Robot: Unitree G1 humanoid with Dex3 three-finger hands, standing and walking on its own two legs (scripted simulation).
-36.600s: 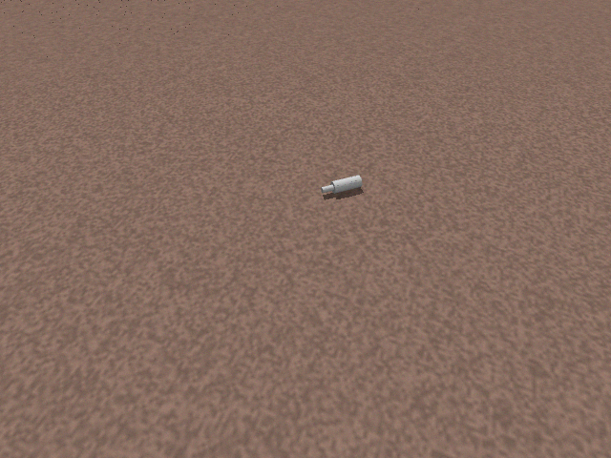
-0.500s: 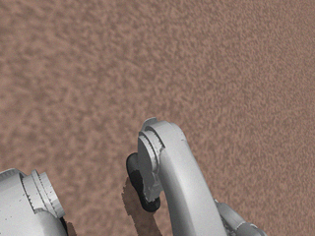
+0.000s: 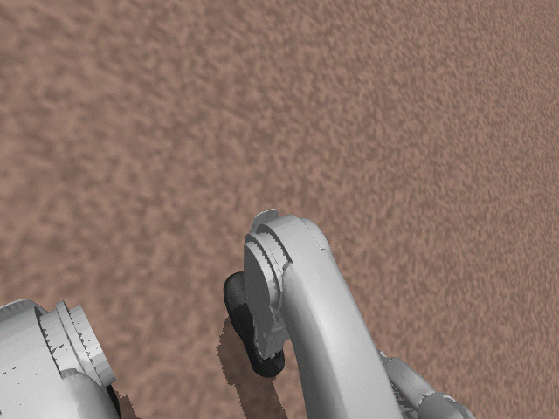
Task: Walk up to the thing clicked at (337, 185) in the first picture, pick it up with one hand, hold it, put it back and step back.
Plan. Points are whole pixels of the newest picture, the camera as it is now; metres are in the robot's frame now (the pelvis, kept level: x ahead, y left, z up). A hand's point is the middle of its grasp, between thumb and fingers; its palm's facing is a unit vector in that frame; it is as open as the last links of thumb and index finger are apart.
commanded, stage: open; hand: left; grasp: from above
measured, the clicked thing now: out of the picture +0.48 +0.39 -0.27
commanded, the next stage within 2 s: withdraw in 0.26 s
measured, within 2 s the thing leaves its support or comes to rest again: neither
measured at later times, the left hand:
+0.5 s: hand out of the picture +0.46 +0.36 -0.23, palm faces -0.43 -0.15 -0.89, open 13.7 cm
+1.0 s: hand out of the picture +0.45 +0.38 -0.07, palm faces -0.47 -0.13 -0.87, open 13.7 cm
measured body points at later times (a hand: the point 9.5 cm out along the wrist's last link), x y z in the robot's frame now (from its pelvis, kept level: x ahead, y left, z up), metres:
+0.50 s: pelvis +0.00 +0.00 +0.00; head +0.27 +0.14 +0.33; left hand +0.48 +0.36 -0.18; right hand +0.07 -0.26 -0.05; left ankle +0.06 +0.13 -0.27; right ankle +0.12 -0.15 -0.26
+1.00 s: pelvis -0.01 +0.00 +0.05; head +0.22 +0.11 +0.43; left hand +0.47 +0.38 -0.02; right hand +0.10 -0.27 -0.03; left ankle +0.06 +0.13 -0.27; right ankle +0.12 -0.15 -0.27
